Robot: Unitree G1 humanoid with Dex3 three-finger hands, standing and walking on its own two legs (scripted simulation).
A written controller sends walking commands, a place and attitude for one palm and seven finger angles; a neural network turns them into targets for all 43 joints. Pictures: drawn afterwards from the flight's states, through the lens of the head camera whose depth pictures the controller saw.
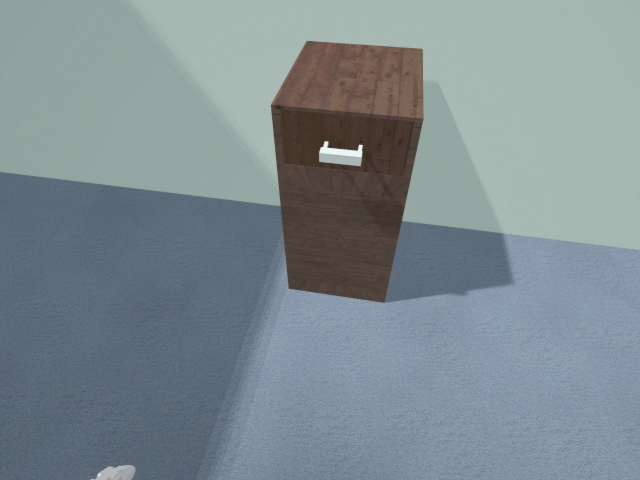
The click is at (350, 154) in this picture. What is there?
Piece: drawer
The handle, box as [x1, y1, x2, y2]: [319, 141, 362, 165]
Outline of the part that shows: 320,148 319,161 360,165 362,145 359,145 357,151 328,148 328,142 325,141 324,145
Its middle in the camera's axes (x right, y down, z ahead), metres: +0.05 -0.22 +1.00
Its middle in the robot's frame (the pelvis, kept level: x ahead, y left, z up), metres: +0.89 -0.01 -0.09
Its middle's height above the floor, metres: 0.68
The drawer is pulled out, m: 0.00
